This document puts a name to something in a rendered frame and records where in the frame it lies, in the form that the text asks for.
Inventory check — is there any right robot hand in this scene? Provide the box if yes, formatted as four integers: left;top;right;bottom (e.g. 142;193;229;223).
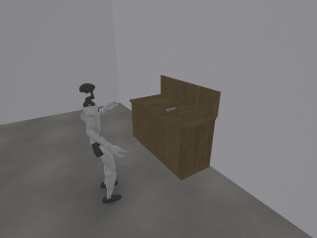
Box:
110;145;127;158

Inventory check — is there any left robot forearm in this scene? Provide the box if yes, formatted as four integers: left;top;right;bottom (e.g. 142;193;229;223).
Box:
99;108;105;115

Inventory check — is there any robot right thigh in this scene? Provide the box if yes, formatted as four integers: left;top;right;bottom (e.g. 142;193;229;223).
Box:
93;143;116;177

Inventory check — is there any left robot upper arm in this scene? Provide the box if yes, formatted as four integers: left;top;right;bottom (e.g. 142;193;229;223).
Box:
80;101;93;122

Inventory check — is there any left robot hand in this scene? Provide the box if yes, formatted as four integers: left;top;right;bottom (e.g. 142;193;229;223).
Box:
103;101;118;112

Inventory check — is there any counter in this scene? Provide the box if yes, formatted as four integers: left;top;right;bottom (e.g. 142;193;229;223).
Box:
130;75;221;180

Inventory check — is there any tap lever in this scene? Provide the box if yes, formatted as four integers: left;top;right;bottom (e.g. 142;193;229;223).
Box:
166;107;176;112

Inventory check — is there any right robot upper arm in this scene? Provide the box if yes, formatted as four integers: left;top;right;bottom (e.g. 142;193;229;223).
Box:
86;107;96;137

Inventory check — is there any left robot shin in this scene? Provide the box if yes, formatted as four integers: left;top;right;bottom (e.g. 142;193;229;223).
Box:
103;165;108;184

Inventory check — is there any right robot forearm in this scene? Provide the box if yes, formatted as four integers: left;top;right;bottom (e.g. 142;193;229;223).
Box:
88;131;113;150

